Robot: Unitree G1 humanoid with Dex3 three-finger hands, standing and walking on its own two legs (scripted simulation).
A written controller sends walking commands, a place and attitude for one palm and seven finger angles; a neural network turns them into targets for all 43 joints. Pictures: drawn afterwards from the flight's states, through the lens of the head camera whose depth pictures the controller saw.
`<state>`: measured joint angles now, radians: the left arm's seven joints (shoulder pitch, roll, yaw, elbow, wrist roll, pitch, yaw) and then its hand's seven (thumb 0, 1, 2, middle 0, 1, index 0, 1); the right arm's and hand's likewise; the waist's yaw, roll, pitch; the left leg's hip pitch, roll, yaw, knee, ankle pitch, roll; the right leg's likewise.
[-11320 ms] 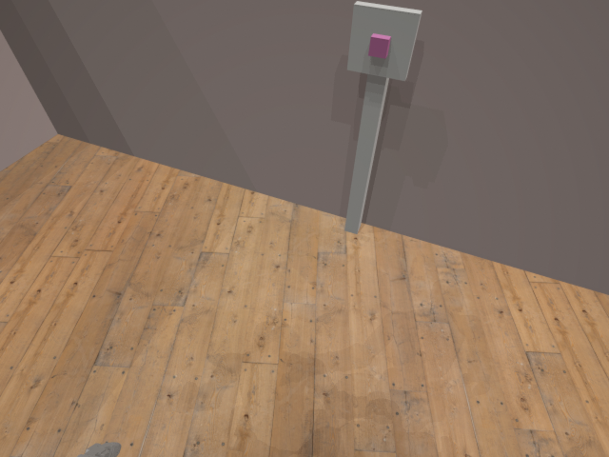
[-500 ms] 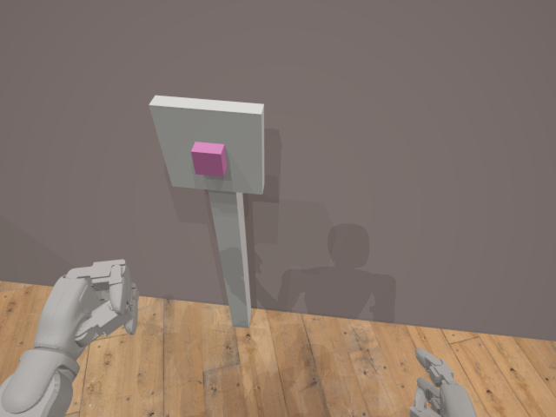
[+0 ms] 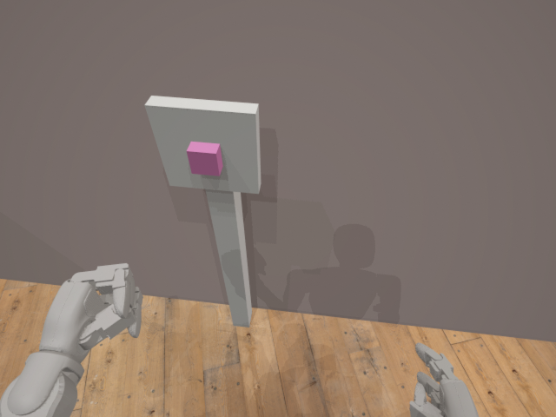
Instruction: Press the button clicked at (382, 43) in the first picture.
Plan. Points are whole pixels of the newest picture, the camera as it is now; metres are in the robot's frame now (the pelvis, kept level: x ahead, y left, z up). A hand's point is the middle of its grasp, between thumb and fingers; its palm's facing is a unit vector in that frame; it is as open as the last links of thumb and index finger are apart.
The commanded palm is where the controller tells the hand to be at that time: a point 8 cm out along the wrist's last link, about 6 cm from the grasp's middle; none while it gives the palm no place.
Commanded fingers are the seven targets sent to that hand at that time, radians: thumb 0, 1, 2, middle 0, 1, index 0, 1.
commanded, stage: aim a knuckle at the button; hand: left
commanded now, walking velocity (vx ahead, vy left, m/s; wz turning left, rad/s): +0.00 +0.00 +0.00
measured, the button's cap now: (206, 157) +0.51 +0.17 +0.09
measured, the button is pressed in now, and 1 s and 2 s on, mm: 0 0 0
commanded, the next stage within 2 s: press the button with the knuckle in 1.82 s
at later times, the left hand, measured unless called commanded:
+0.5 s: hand (173, 257) +0.32 +0.18 +0.07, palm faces -0.06 -1.00 -0.02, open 3.1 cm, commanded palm +0.29 +0.23 +0.07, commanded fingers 0.00 0.90 0.90 -1.30 -1.50 -1.30 -1.50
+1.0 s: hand (206, 222) +0.39 +0.15 +0.06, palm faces -0.07 -1.00 -0.01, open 3.1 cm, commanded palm +0.38 +0.20 +0.06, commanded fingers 0.00 0.90 0.90 -1.30 -1.50 -1.30 -1.50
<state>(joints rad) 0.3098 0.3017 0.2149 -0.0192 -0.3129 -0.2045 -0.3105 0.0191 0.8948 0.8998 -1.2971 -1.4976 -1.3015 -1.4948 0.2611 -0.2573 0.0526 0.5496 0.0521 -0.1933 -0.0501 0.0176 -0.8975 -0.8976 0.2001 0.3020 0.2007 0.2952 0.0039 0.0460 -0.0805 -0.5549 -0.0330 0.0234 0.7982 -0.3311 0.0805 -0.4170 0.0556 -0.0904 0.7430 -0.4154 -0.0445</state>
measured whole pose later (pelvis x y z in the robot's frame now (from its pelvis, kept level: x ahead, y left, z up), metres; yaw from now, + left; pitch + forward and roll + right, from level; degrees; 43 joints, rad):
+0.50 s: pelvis +0.01 -0.01 +0.00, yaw -2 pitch +7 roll -2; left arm -0.01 0.29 0.19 0.26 -0.27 -0.23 -0.26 0.02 0.90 0.90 -1.30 -1.50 -1.30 -1.49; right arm 0.28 -0.27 0.03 0.58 0.05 -0.13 -0.04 0.02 -0.90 -0.90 0.20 0.30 0.20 0.30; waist -0.03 0.03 -0.08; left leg -0.59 -0.02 0.05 0.80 -0.34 0.07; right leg -0.47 0.06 -0.06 0.77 -0.43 -0.05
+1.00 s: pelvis +0.01 +0.00 -0.01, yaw -2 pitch +10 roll -2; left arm -0.35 0.27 0.16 0.60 -0.20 -0.29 -0.17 0.02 0.90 0.90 -1.30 -1.50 -1.30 -1.50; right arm 0.30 -0.26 0.02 0.61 0.04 -0.04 -0.01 0.01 -0.90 -0.90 0.20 0.30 0.20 0.30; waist -0.05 0.02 -0.10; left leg -0.68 -0.02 0.05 0.86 -0.36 0.08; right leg -0.56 0.06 -0.06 0.83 -0.45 -0.05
